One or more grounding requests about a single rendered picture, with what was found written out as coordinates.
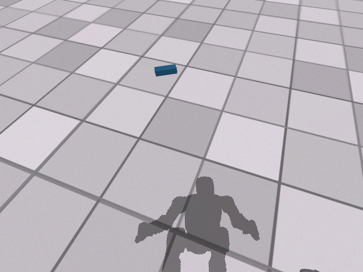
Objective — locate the carton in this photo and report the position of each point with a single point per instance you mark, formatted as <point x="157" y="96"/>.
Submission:
<point x="165" y="70"/>

